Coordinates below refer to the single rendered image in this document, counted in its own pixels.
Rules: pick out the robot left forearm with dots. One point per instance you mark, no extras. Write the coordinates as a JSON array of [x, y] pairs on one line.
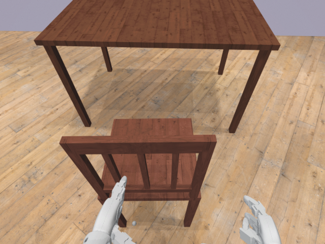
[[97, 237]]

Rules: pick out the left robot hand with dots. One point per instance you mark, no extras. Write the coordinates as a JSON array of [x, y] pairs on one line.
[[109, 214]]

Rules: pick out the table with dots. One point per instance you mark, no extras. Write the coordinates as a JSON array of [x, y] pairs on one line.
[[186, 24]]

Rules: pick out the chair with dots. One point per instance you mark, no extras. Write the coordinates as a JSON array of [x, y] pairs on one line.
[[157, 155]]

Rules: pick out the right robot hand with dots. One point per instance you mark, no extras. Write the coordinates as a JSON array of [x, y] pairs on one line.
[[264, 230]]

